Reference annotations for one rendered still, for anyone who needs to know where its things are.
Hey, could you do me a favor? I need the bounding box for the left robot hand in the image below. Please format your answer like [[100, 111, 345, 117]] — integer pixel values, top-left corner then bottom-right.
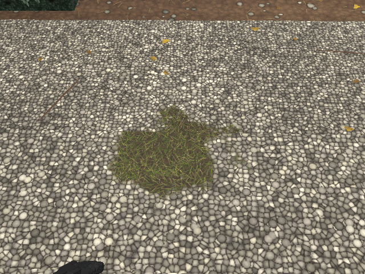
[[53, 260, 104, 274]]

